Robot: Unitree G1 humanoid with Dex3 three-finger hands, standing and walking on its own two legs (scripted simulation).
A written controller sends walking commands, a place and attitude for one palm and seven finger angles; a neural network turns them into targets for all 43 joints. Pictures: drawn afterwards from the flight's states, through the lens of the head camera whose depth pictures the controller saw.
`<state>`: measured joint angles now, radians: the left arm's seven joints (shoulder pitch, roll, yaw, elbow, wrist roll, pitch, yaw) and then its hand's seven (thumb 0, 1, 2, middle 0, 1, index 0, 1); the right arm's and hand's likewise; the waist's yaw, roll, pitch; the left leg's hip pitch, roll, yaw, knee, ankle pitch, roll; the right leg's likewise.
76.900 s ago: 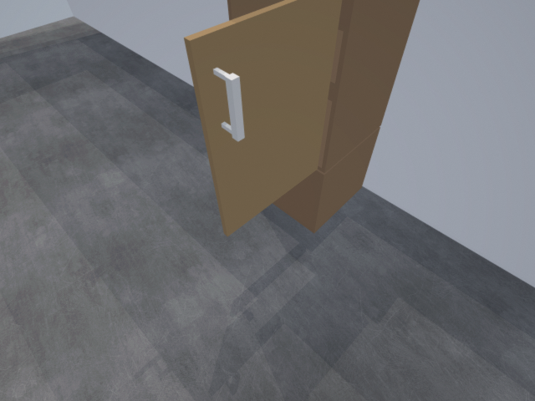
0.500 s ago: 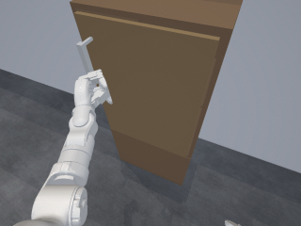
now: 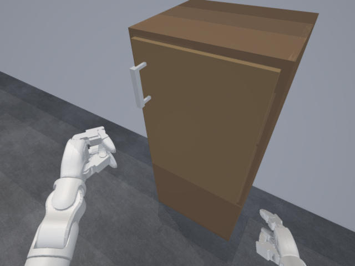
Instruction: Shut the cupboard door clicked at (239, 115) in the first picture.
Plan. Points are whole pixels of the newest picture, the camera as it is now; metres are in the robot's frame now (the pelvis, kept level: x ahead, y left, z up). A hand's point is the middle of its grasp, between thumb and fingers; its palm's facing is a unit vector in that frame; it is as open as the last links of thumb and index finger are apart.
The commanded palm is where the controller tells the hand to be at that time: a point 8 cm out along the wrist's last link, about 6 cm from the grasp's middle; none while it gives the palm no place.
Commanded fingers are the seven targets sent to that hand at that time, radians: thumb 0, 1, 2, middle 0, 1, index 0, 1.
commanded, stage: draw the hand back to the body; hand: left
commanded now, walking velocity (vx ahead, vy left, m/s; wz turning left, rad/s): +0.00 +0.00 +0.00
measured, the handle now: (141, 85) +0.61 +0.17 +0.11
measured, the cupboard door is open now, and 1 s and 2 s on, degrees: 0 0 0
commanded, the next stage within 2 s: step back with the hand held close in 0.92 s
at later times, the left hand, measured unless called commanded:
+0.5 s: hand (43, 182) +0.22 +0.26 +0.15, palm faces +0.39 -0.83 -0.40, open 5.8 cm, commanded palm +0.16 +0.31 +0.18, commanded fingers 0.00 0.90 0.90 -0.23 -0.33 -0.23 -0.33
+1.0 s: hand (31, 186) +0.20 +0.27 +0.17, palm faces +0.44 -0.80 -0.41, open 7.4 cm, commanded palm +0.15 +0.31 +0.18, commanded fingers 0.00 0.90 0.90 -0.20 -0.30 -0.20 -0.30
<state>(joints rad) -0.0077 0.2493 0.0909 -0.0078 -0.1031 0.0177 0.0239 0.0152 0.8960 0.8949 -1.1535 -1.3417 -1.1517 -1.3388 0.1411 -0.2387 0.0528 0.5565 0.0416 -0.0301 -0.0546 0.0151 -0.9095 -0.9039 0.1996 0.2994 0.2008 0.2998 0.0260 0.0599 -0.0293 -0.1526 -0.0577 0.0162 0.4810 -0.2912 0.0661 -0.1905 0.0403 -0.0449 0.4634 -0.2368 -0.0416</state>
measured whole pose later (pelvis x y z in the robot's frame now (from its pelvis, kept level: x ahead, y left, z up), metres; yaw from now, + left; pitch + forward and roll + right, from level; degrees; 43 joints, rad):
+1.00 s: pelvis +0.01 +0.01 +0.00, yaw +0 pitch -4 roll -1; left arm 0.46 0.34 0.34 -0.38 -0.06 -0.07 0.10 0.01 0.89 0.89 -0.21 -0.31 -0.21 -0.30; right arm 0.20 -0.22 0.03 0.62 0.01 -0.06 -0.06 0.02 -0.91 -0.90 0.20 0.30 0.20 0.30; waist 0.06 0.09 -0.01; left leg -0.07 -0.06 0.01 0.42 -0.28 0.08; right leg -0.11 0.04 -0.04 0.39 -0.22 -0.03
